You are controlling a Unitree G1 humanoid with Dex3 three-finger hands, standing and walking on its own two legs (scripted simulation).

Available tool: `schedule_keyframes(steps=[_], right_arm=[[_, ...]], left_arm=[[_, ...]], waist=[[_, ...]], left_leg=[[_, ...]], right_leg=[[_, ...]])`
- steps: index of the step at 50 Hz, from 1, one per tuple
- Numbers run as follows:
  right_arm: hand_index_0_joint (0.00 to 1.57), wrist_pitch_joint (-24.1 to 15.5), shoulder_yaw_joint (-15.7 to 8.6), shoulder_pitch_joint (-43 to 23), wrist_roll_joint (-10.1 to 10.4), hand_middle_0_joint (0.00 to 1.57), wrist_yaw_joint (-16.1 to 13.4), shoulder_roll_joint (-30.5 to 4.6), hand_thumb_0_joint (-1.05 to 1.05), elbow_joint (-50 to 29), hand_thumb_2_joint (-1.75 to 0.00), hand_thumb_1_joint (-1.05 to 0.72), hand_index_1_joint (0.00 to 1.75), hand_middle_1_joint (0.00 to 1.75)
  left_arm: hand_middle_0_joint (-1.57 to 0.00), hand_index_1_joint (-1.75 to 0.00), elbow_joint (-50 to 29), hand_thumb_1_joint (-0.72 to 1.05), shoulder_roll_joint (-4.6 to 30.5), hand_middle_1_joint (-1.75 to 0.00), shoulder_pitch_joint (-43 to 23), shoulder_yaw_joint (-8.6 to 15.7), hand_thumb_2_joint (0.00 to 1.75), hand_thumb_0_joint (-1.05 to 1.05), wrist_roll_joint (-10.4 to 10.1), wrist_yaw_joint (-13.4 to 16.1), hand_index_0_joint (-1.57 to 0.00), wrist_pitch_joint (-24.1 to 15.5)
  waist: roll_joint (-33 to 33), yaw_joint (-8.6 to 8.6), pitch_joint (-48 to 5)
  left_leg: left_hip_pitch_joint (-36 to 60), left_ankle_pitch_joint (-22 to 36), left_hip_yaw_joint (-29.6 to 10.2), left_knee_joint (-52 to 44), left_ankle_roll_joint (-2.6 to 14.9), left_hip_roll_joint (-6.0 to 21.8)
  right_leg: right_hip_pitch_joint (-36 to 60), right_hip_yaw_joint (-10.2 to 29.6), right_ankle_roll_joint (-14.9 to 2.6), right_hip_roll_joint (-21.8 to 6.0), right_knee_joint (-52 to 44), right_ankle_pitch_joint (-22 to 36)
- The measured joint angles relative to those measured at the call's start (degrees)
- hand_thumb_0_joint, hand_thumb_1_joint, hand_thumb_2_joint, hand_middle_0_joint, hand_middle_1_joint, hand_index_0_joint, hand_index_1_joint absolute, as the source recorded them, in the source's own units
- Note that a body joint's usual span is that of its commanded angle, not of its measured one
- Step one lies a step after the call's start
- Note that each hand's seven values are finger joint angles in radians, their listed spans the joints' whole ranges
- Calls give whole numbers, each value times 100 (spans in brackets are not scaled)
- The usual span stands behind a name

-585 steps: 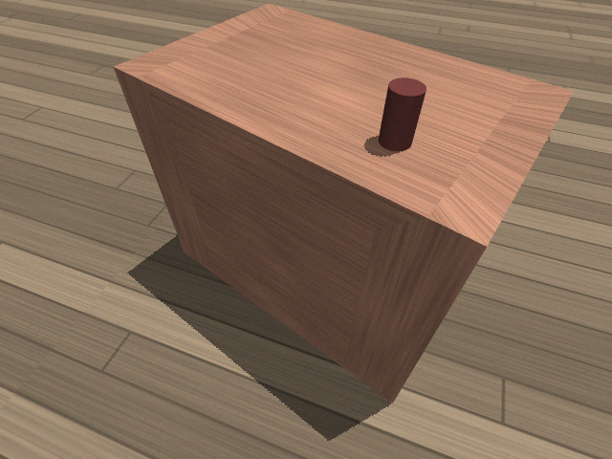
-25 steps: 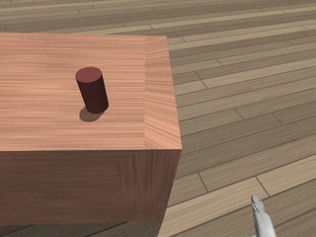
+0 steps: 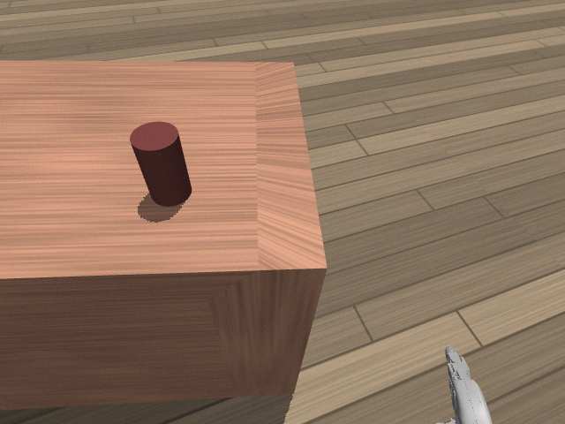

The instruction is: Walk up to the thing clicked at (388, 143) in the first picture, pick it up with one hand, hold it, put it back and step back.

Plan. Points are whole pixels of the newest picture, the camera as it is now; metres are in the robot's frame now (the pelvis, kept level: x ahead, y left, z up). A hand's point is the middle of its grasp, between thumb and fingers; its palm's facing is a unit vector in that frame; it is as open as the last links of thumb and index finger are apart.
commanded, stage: approach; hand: left
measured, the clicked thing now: (163, 166) +0.50 +0.18 +0.09
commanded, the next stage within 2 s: close in in 0.42 s
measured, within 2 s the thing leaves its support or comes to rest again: neither
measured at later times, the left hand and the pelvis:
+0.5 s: hand (70, 189) +0.42 +0.28 +0.13, palm faces +0.04 -1.00 +0.06, open 17.6 cm; pelvis -0.01 +0.00 -0.01, yaw +0 degrees
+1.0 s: hand (141, 181) +0.45 +0.20 +0.10, palm faces +0.14 -0.99 +0.02, open 17.5 cm; pelvis -0.01 -0.01 -0.03, yaw -1 degrees
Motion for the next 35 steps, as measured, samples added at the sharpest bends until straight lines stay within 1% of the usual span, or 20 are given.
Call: schedule_keyframes(steps=[3, 8, 12, 15, 18, 21, 24, 27, 31, 35], right_arm=[[5, 18, 12, 22, -4, 6, 3, -8, -1, -123, -6, 52, 5, 5], [5, -3, 54, 57, -8, 6, 1, 16, -1, -143, -6, 53, 5, 5], [5, 27, 92, 93, 2, 6, 5, 63, 0, -124, -6, 53, 5, 5], [5, 31, 136, 94, 3, 6, 28, 75, -1, -206, -5, 54, 5, 5], [5, 5, 167, 74, -22, 6, 70, 95, -1, -335, -5, 54, 5, 5], [5, -26, 191, 72, -47, 6, 123, 106, -1, -511, -5, 55, 5, 5], [5, -17, 180, 104, -71, 6, 215, 122, -1, -717, -5, 55, 6, 5], [6, 20, 117, 170, -86, 6, 321, 111, -1, -928, -5, 55, 6, 5], [6, 116, -25, 297, -116, 6, 469, 38, -1, -1231, -5, 54, 6, 5], [5, 261, -195, 423, -141, 6, 573, -25, -1, -1380, -5, 54, 5, 5]], left_arm=[[-3, -5, -99, -55, -65, -5, 49, 82, 8, -1, 3, -11, -4, -6], [-3, -6, -333, -53, -126, -6, 80, 89, 9, -1, 34, 46, -3, 54], [-3, -6, -289, -52, -152, -5, 49, -180, 9, -1, -16, 98, -2, 83], [-3, -6, -130, -52, -291, -5, 19, -371, 9, -1, -64, 99, -2, 11], [-2, -6, -36, -53, -540, -5, 35, -510, 9, -1, -97, 118, -2, -175], [-2, -6, -90, -55, -908, -5, 101, -589, 9, -1, -167, 230, -1, -401], [-2, -6, -239, -56, -1334, -5, 145, -639, 9, -1, -215, 480, -2, -601], [-2, -6, -378, -57, -1680, -6, 161, -708, 8, -1, -172, 854, -2, -780], [-3, -6, -469, -57, -1986, -6, 139, -746, 8, -1, -63, 1377, -3, -1050], [-3, -5, -672, -56, -2213, -6, 126, -727, 7, -1, 19, 1866, -4, -1249]], waist=[[7, 8, 26], [-20, 27, -30], [-20, 38, -41], [-13, 47, -9], [-22, 26, 34], [-56, -27, 82], [-106, -105, 124], [-150, -212, 169], [-165, -358, 238], [-130, -417, 250]], left_leg=[[16, 4, -11, -6, -1, 0], [55, 3, -21, -25, -15, 9], [83, 0, -36, -21, -12, -5], [31, 3, -41, 20, -10, -21], [-99, 2, -47, 103, -8, -35], [-253, -11, -45, 214, -9, -42], [-424, -44, -39, 355, -18, -30], [-594, -97, -15, 516, -30, 2], [-832, -203, 31, 775, -44, 73], [-1056, -325, 72, 1026, -52, 136]], right_leg=[[22, -11, 1, 0, -11, 3], [59, -20, -13, 10, -22, -4], [79, -36, -14, -3, 15, -30], [13, -42, -13, -19, 95, -52], [-132, -48, -9, -32, 217, -78], [-301, -46, -7, -39, 364, -111], [-479, -39, -10, -27, 510, -142], [-656, -14, -18, 5, 658, -175], [-902, 36, -29, 76, 871, -229], [-1138, 79, -37, 139, 1092, -309]])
